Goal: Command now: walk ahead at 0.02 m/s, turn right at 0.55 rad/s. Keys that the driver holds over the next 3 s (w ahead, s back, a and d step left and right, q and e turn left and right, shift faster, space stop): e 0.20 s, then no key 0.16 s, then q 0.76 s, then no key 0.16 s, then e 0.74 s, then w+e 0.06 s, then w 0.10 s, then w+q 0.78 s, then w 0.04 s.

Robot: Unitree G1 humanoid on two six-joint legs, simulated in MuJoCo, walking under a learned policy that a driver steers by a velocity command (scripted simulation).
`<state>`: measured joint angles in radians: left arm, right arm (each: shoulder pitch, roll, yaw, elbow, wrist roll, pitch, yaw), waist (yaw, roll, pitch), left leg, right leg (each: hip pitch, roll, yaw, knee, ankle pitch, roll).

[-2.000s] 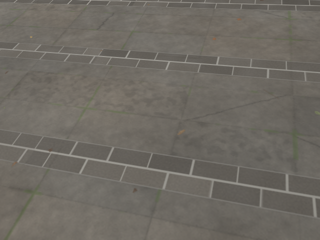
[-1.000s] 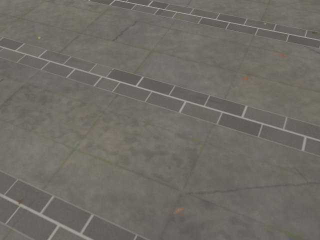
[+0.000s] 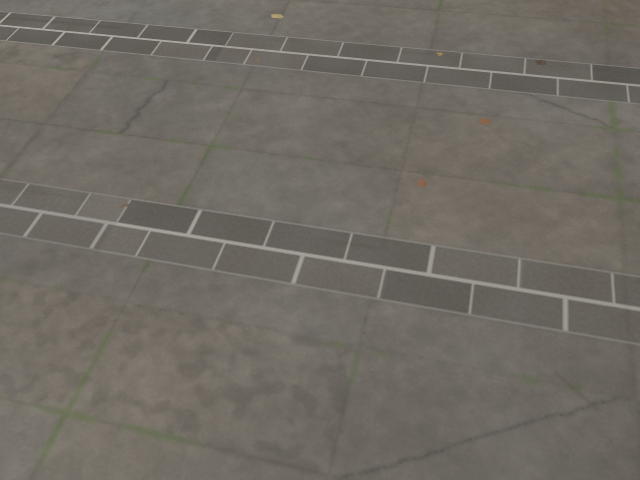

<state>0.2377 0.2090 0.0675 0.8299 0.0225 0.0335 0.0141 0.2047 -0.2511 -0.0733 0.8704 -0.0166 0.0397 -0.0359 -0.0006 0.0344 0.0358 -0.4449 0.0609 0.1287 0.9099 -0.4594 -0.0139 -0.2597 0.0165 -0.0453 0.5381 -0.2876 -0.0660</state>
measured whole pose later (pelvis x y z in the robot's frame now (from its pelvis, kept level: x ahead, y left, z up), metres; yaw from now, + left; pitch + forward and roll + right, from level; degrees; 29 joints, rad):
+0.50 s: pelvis -0.01 +0.03 +0.01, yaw -10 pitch +0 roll -1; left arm 0.20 0.24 0.04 0.81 0.02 0.04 0.01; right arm 0.23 -0.20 -0.02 0.80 -0.02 0.01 -0.02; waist 0.00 -0.05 0.03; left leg -0.21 -0.03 -0.03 0.45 -0.23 0.04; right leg -0.26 0.08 0.09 0.48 -0.29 -0.03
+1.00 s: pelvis -0.06 +0.01 +0.01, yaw +6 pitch +0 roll +1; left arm 0.23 0.26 0.03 0.77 0.03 0.02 0.05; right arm 0.21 -0.33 -0.10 0.80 -0.02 0.07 0.02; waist 0.00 0.05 0.06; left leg -0.48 -0.08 -0.07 1.07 -0.40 -0.02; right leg -0.15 0.03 -0.04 0.38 -0.24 -0.06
